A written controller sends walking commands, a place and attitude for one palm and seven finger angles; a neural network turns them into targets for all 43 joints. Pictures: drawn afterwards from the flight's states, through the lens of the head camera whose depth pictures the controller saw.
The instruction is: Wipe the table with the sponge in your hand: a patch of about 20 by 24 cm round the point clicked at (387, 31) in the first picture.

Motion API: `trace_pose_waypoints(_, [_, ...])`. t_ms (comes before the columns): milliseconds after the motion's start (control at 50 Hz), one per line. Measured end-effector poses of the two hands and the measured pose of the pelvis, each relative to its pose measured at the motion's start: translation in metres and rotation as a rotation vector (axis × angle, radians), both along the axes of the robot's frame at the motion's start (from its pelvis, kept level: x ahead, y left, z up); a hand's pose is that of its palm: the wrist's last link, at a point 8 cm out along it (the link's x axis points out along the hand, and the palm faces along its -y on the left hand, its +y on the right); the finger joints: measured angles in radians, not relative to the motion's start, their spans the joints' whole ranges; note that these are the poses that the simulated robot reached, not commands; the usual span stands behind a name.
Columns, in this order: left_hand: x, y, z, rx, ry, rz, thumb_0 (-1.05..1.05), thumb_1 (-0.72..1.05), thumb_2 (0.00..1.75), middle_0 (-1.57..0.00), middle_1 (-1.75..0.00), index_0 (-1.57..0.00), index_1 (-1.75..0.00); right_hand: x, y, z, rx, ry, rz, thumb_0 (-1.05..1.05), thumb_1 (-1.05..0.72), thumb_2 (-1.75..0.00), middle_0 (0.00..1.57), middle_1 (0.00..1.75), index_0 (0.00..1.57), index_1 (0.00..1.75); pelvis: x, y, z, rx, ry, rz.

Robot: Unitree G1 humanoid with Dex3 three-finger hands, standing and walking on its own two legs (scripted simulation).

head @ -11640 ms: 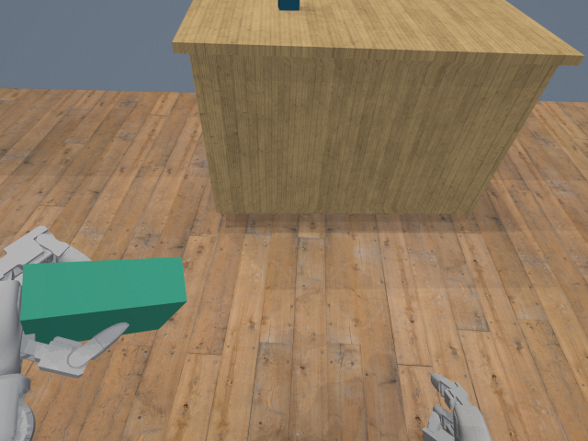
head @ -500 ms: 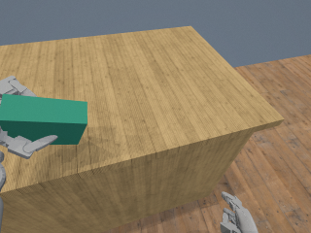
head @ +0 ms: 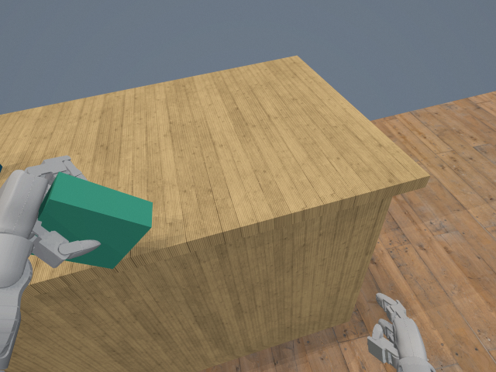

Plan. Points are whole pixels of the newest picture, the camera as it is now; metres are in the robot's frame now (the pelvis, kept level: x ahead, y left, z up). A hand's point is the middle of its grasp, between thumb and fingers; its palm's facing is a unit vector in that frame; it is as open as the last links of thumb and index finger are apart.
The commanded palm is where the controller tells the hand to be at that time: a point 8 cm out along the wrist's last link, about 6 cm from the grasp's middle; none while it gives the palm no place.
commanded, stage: turn the palm down, sponge in hand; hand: left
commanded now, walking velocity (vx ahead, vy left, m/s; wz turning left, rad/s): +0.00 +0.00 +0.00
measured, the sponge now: (104, 230) +0.26 +0.25 +0.15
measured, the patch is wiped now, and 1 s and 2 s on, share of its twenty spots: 0.00 0.00 0.00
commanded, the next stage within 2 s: move the sponge above the wiping area in 1.56 s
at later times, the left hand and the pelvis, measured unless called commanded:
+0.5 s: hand (61, 191) +0.27 +0.30 +0.21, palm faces +0.28 -0.34 -0.90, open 9.6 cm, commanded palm +0.22 +0.32 +0.28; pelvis +0.03 +0.03 +0.00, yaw -1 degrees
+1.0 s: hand (29, 174) +0.26 +0.31 +0.25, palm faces +0.27 -0.08 -0.96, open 9.6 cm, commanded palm +0.20 +0.32 +0.31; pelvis +0.01 +0.04 +0.01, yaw +0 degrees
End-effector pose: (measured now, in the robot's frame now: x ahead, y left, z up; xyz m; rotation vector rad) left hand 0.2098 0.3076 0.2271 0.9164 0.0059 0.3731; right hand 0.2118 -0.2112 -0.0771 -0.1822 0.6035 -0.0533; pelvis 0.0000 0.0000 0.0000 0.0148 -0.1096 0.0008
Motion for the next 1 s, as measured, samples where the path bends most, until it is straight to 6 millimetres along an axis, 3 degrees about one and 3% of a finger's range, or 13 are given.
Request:
trace_pose_waypoints(120, [0.012, -0.02, 0.019, 0.083, -0.056, -0.11, 0.0, -0.51, 1.03, -0.85, -1.44, -0.81, -1.44, 0.0, -0.019, -0.005, -0.011, 0.022, -0.05, 0.01, -0.91, -0.9, 0.2, 0.3, 0.21, 0.3, 0.012, -0.005, -0.002, -0.001, 0.015, -0.012])
trace_pose_waypoints(300, [0.012, 0.011, 0.022, 0.17, 0.028, 0.061, 0.0, -0.51, 1.03, -0.85, -1.44, -0.81, -1.44, 0.012, -0.027, -0.013, -0.03, 0.08, -0.079, 0.01, -0.91, -0.9, 0.2, 0.3, 0.2, 0.3, 0.03, 0.006, -0.002, 0.003, 0.039, -0.02])
trace_pose_waypoints(420, [0.019, 0.012, 0.016, 0.199, 0.067, 0.024, 0.0, -0.51, 1.03, -0.85, -1.44, -0.81, -1.44, 0.03, -0.003, -0.002, -0.039, 0.037, -0.053, 0.01, -0.91, -0.9, 0.2, 0.3, 0.2, 0.3, 0.033, 0.018, 0.001, 0.0, 0.039, -0.012])
trace_pose_waypoints(540, [0.027, 0.001, 0.035, 0.285, 0.003, -0.026, 0.0, -0.51, 1.03, -0.85, -1.43, -0.82, -1.44, 0.053, 0.036, 0.015, 0.006, -0.03, 0.009, 0.01, -0.91, -0.9, 0.2, 0.3, 0.2, 0.3, 0.033, 0.031, 0.005, -0.004, 0.037, -0.012])
trace_pose_waypoints(700, [0.025, 0.033, 0.065, 0.326, 0.022, 0.151, 0.0, -0.51, 1.03, -0.85, -1.43, -0.82, -1.44, 0.073, 0.079, 0.028, 0.077, -0.05, 0.099, 0.01, -0.91, -0.9, 0.2, 0.3, 0.21, 0.3, 0.028, 0.043, 0.009, -0.009, 0.036, -0.009])
trace_pose_waypoints(780, [0.022, 0.04, 0.057, 0.327, 0.1, 0.178, 0.0, -0.5, 1.03, -0.85, -1.44, -0.81, -1.44, 0.071, 0.082, 0.029, 0.067, -0.039, 0.101, 0.01, -0.9, -0.9, 0.2, 0.3, 0.2, 0.3, 0.023, 0.046, 0.01, -0.009, 0.034, -0.003])
trace_pose_waypoints(880, [0.02, 0.021, 0.044, 0.383, 0.155, 0.092, 0.0, -0.5, 1.03, -0.85, -1.44, -0.81, -1.44, 0.068, 0.083, 0.031, 0.037, -0.04, 0.125, 0.01, -0.91, -0.9, 0.2, 0.3, 0.2, 0.3, 0.016, 0.047, 0.01, -0.006, 0.02, -0.002])
trace_pose_waypoints(1000, [0.015, 0.003, 0.069, 0.507, 0.066, 0.055, 0.0, -0.51, 1.03, -0.86, -1.43, -0.82, -1.44, 0.066, 0.087, 0.033, 0.05, -0.045, 0.153, 0.01, -0.91, -0.9, 0.2, 0.3, 0.2, 0.3, 0.01, 0.043, 0.009, 0.0, 0.004, -0.009])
